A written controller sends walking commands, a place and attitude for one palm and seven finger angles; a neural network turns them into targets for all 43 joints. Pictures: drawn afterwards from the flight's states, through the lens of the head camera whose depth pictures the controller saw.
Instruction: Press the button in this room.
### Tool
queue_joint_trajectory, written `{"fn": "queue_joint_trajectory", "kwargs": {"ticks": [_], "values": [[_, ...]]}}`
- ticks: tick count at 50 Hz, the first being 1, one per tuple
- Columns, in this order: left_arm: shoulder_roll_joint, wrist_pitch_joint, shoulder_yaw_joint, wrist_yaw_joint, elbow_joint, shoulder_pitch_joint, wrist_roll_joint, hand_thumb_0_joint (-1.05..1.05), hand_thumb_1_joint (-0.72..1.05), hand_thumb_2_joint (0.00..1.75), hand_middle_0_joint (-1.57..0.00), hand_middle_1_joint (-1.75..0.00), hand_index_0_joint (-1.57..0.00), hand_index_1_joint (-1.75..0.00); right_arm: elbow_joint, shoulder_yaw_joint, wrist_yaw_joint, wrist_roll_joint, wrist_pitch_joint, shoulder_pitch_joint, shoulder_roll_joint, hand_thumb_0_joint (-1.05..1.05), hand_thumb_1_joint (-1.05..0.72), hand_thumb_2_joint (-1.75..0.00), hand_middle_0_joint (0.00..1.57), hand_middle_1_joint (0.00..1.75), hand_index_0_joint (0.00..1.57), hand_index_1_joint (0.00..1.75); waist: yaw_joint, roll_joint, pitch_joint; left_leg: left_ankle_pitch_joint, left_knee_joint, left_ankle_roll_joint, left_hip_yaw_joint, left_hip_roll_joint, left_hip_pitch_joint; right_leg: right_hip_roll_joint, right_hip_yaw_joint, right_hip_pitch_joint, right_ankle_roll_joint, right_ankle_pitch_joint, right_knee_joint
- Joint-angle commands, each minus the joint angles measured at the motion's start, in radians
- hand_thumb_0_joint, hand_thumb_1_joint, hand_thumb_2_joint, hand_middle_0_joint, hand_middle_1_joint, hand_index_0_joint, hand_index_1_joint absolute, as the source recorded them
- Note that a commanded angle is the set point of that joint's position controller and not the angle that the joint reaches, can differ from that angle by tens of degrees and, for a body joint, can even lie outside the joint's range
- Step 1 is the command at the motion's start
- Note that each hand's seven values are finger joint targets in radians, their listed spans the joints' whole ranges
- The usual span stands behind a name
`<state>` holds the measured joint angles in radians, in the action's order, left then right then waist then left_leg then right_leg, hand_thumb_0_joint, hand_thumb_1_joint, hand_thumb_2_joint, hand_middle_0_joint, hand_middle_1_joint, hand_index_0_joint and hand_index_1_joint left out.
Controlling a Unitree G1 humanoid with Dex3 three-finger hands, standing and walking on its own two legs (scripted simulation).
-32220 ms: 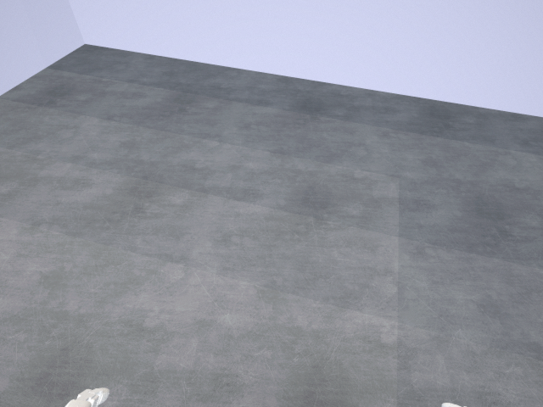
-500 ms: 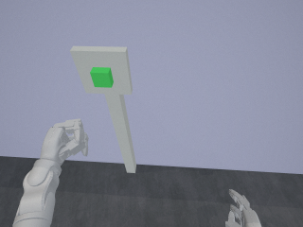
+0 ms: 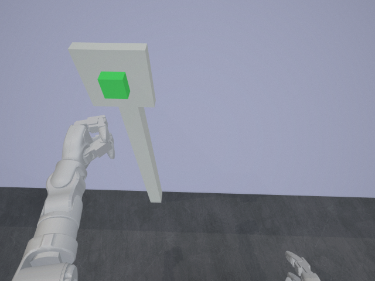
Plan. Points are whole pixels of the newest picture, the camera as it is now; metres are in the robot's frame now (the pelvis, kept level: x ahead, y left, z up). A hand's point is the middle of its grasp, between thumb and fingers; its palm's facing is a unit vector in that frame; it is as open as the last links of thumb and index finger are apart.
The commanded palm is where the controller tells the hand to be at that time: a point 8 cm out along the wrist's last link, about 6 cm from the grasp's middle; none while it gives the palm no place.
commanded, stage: aim a knuckle at the button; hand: left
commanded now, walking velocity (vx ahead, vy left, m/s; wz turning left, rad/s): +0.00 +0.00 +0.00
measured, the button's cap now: (115, 84) +0.55 +0.20 +0.11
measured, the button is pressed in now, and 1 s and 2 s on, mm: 0 0 4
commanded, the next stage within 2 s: press the button with the knuckle in 1.02 s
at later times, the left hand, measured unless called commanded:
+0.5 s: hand (123, 120) +0.45 +0.16 +0.08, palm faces -0.02 -1.00 -0.02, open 3.1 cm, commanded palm +0.42 +0.22 +0.08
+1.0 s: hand (119, 126) +0.44 +0.17 +0.07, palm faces -0.02 -1.00 +0.00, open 3.1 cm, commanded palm +0.41 +0.22 +0.08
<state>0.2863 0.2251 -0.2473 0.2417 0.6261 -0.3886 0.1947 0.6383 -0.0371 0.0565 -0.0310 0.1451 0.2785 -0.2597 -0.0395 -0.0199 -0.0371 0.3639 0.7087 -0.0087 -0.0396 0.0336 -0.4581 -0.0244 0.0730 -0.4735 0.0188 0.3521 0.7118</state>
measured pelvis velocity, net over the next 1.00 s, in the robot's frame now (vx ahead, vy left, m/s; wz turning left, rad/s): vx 0.00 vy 0.00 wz -0.02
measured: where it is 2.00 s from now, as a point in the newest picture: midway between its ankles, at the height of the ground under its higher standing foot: outside the picture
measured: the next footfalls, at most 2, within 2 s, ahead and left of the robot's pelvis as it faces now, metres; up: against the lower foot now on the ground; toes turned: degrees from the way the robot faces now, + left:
none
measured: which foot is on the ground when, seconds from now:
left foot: down 0.00-1.00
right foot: down 0.00-1.00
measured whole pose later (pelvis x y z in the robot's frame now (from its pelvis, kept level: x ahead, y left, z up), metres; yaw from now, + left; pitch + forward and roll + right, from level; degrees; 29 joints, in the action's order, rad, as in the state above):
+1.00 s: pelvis +0.00 +0.00 -0.01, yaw -1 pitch +12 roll +0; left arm 0.34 0.34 -0.31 0.24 1.00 -0.67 0.15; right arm 0.61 -0.02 0.02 -0.02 0.00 0.33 -0.26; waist -0.09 -0.01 -0.08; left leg 0.40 0.80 0.00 -0.05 0.05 -0.61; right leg -0.01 0.06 -0.62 0.02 0.36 0.78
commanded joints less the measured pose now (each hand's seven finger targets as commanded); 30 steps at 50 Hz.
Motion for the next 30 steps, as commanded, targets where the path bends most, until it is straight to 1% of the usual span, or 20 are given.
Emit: {"fn": "queue_joint_trajectory", "kwargs": {"ticks": [1, 5, 7, 8, 9, 10, 11, 14, 16, 17, 18, 20, 21, 22, 23, 25, 26, 27, 28, 30], "values": [[0.196, 0.104, -0.038, 0.0, -0.148, -0.456, 0.007, 0.0, 0.9, 0.9, -1.3, -1.5, -1.3, -1.5, -0.099, 0.056, 0.01, -0.003, 0.016, 0.027, -0.134, 0.0, -0.9, -0.9, 0.2, 0.3, 0.2, 0.3, -0.028, 0.003, -0.316, -0.265, -0.058, 0.026, 0.029, -0.036, 0.095, 0.025, -0.05, 0.126, -0.004, -0.347, -0.07], [0.179, 0.115, -0.026, -0.003, -0.068, -0.503, -0.006, 0.0, 0.9, 0.9, -1.3, -1.5, -1.3, -1.5, -0.09, 0.061, 0.001, 0.0, -0.004, 0.058, -0.135, 0.0, -0.9, -0.9, 0.2, 0.3, 0.2, 0.3, -0.028, -0.026, -0.354, -0.309, -0.041, 0.024, 0.034, -0.036, 0.102, 0.027, -0.044, 0.106, 0.001, -0.375, -0.048], [0.184, 0.121, -0.029, -0.012, -0.027, -0.546, -0.012, 0.0, 0.9, 0.9, -1.3, -1.5, -1.3, -1.5, -0.079, 0.065, -0.003, 0.001, -0.016, 0.074, -0.138, 0.0, -0.9, -0.9, 0.2, 0.3, 0.2, 0.3, -0.037, -0.008, -0.347, -0.314, -0.036, 0.023, 0.036, -0.034, 0.091, 0.029, -0.041, 0.087, 0.0, -0.379, -0.044], [0.194, 0.124, -0.042, -0.02, -0.007, -0.556, -0.012, 0.0, 0.9, 0.9, -1.3, -1.5, -1.3, -1.5, -0.077, 0.068, -0.006, 0.003, -0.021, 0.083, -0.14, 0.0, -0.9, -0.9, 0.2, 0.3, 0.2, 0.3, -0.039, 0.023, -0.353, -0.309, -0.034, 0.024, 0.035, -0.033, 0.081, 0.03, -0.042, 0.09, -0.003, -0.379, -0.043], [0.22, 0.128, -0.064, -0.026, 0.023, -0.551, -0.017, 0.0, 0.9, 0.9, -1.3, -1.5, -1.3, -1.5, -0.076, 0.066, -0.007, 0.006, -0.028, 0.088, -0.144, 0.0, -0.9, -0.9, 0.2, 0.3, 0.2, 0.3, -0.031, 0.027, -0.346, -0.304, -0.033, 0.024, 0.037, -0.033, 0.062, 0.032, -0.041, 0.091, 0.0, -0.371, -0.038], [0.211, 0.137, -0.051, -0.03, 0.023, -0.592, -0.021, 0.0, 0.9, 0.9, -1.3, -1.5, -1.3, -1.5, -0.075, 0.066, -0.008, 0.005, -0.034, 0.09, -0.142, 0.0, -0.9, -0.9, 0.2, 0.3, 0.2, 0.3, -0.042, 0.02, -0.352, -0.299, -0.031, 0.025, 0.035, -0.033, 0.06, 0.031, -0.043, 0.084, -0.001, -0.371, -0.036], [0.22, 0.141, -0.068, -0.038, 0.046, -0.609, -0.022, 0.0, 0.9, 0.9, -1.3, -1.5, -1.3, -1.5, -0.072, 0.068, -0.011, 0.007, -0.039, 0.098, -0.141, 0.0, -0.9, -0.9, 0.2, 0.3, 0.2, 0.3, -0.039, 0.016, -0.358, -0.297, -0.028, 0.026, 0.032, -0.035, 0.056, 0.032, -0.047, 0.084, -0.002, -0.373, -0.034], [0.295, 0.167, -0.118, -0.055, 0.097, -0.675, -0.042, 0.0, 0.9, 0.9, -1.3, -1.5, -1.3, -1.5, -0.062, 0.067, -0.013, 0.014, -0.057, 0.122, -0.149, 0.0, -0.9, -0.9, 0.2, 0.3, 0.2, 0.3, -0.044, 0.037, -0.366, -0.284, -0.015, 0.029, 0.029, -0.034, 0.012, 0.034, -0.054, 0.091, -0.004, -0.37, -0.022], [0.267, 0.184, -0.086, -0.058, 0.137, -0.762, -0.056, 0.0, 0.9, 0.9, -1.3, -1.5, -1.3, -1.5, -0.055, 0.064, -0.015, 0.013, -0.064, 0.126, -0.141, 0.0, -0.9, -0.9, 0.2, 0.3, 0.2, 0.3, -0.068, 0.0, -0.348, -0.25, -0.01, 0.03, 0.026, -0.036, 0.003, 0.034, -0.057, 0.051, -0.005, -0.341, -0.021], [0.305, 0.198, -0.119, -0.059, 0.147, -0.75, -0.065, 0.0, 0.9, 0.9, -1.3, -1.5, -1.3, -1.5, -0.054, 0.07, -0.016, 0.016, -0.067, 0.134, -0.144, 0.0, -0.9, -0.9, 0.2, 0.3, 0.2, 0.3, -0.053, -0.022, -0.371, -0.255, -0.005, 0.029, 0.027, -0.035, 0.01, 0.035, -0.059, 0.052, -0.001, -0.338, -0.013], [0.278, 0.205, -0.099, -0.053, 0.145, -0.72, -0.066, 0.0, 0.9, 0.9, -1.3, -1.5, -1.3, -1.5, -0.065, 0.069, -0.02, 0.016, -0.069, 0.132, -0.141, 0.0, -0.9, -0.9, 0.2, 0.3, 0.2, 0.3, -0.049, -0.048, -0.391, -0.266, -0.004, 0.028, 0.025, -0.036, 0.026, 0.037, -0.059, 0.053, 0.002, -0.342, -0.01], [0.285, 0.215, -0.117, -0.046, 0.142, -0.684, -0.058, 0.0, 0.9, 0.9, -1.3, -1.5, -1.3, -1.5, -0.074, 0.073, -0.024, 0.019, -0.075, 0.14, -0.144, 0.0, -0.9, -0.9, 0.2, 0.3, 0.2, 0.3, -0.039, -0.041, -0.452, -0.303, 0.005, 0.029, 0.023, -0.034, 0.039, 0.039, -0.061, 0.081, 0.003, -0.38, 0.0], [0.298, 0.214, -0.132, -0.039, 0.145, -0.653, -0.054, 0.0, 0.9, 0.9, -1.3, -1.5, -1.3, -1.5, -0.079, 0.074, -0.026, 0.02, -0.08, 0.146, -0.146, 0.0, -0.9, -0.9, 0.2, 0.3, 0.2, 0.3, -0.029, -0.024, -0.468, -0.324, 0.005, 0.028, 0.023, -0.033, 0.031, 0.04, -0.06, 0.106, 0.003, -0.407, 0.004], [0.304, 0.212, -0.137, -0.032, 0.139, -0.638, -0.049, 0.0, 0.9, 0.9, -1.3, -1.5, -1.3, -1.5, -0.083, 0.076, -0.026, 0.018, -0.085, 0.147, -0.147, 0.0, -0.9, -0.9, 0.2, 0.3, 0.2, 0.3, -0.029, -0.013, -0.477, -0.333, 0.006, 0.029, 0.02, -0.031, 0.025, 0.04, -0.062, 0.119, 0.001, -0.426, 0.004], [0.282, 0.202, -0.124, -0.024, 0.159, -0.61, -0.044, 0.0, 0.9, 0.9, -1.3, -1.5, -1.3, -1.5, -0.089, 0.074, -0.027, 0.014, -0.09, 0.146, -0.145, 0.0, -0.9, -0.9, 0.2, 0.3, 0.2, 0.3, -0.03, -0.013, -0.454, -0.326, 0.003, 0.03, 0.014, -0.032, 0.013, 0.042, -0.061, 0.115, 0.001, -0.425, 0.0], [0.262, 0.185, -0.109, -0.012, 0.195, -0.613, -0.035, 0.0, 0.9, 0.9, -1.3, -1.5, -1.3, -1.5, -0.09, 0.073, -0.027, 0.01, -0.1, 0.148, -0.148, 0.0, -0.9, -0.9, 0.2, 0.3, 0.2, 0.3, -0.049, 0.05, -0.382, -0.264, -0.004, 0.034, 0.01, -0.029, -0.036, 0.044, -0.056, 0.086, -0.005, -0.38, -0.016], [0.284, 0.185, -0.121, -0.01, 0.179, -0.628, -0.036, 0.0, 0.9, 0.9, -1.3, -1.5, -1.3, -1.5, -0.091, 0.076, -0.026, 0.009, -0.103, 0.148, -0.152, 0.0, -0.9, -0.9, 0.2, 0.3, 0.2, 0.3, -0.047, 0.034, -0.376, -0.241, -0.005, 0.035, 0.008, -0.03, -0.042, 0.043, -0.062, 0.081, -0.006, -0.36, -0.021], [0.266, 0.183, -0.106, -0.007, 0.178, -0.628, -0.036, 0.0, 0.9, 0.9, -1.3, -1.5, -1.3, -1.5, -0.096, 0.075, -0.025, 0.008, -0.107, 0.144, -0.148, 0.0, -0.9, -0.9, 0.2, 0.3, 0.2, 0.3, -0.049, 0.023, -0.358, -0.225, -0.009, 0.035, 0.008, -0.031, -0.042, 0.043, -0.061, 0.069, -0.004, -0.341, -0.025], [0.26, 0.187, -0.104, -0.01, 0.153, -0.643, -0.03, 0.0, 0.9, 0.9, -1.3, -1.5, -1.3, -1.5, -0.1, 0.075, -0.025, 0.007, -0.107, 0.143, -0.146, 0.0, -0.9, -0.9, 0.2, 0.3, 0.2, 0.3, -0.052, 0.026, -0.363, -0.217, -0.008, 0.039, 0.004, -0.032, -0.039, 0.043, -0.065, 0.071, -0.006, -0.335, -0.031], [0.275, 0.207, -0.101, -0.016, 0.097, -0.694, -0.035, 0.0, 0.9, 0.9, -1.3, -1.5, -1.3, -1.5, -0.1, 0.076, -0.023, 0.008, -0.108, 0.142, -0.145, 0.0, -0.9, -0.9, 0.2, 0.3, 0.2, 0.3, -0.056, -0.024, -0.394, -0.22, -0.003, 0.038, 0.008, -0.032, -0.012, 0.044, -0.068, 0.066, -0.004, -0.325, -0.026]]}}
